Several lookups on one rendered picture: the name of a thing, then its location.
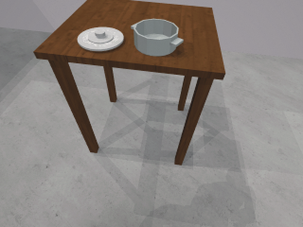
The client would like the lid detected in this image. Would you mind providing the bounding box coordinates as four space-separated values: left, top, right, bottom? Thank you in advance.
77 26 124 52

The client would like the pot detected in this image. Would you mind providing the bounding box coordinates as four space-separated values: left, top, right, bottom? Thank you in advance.
131 18 184 57

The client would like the knob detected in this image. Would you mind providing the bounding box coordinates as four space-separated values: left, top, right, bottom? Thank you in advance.
95 29 106 37

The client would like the table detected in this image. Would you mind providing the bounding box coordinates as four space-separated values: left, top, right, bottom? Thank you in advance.
33 0 226 166

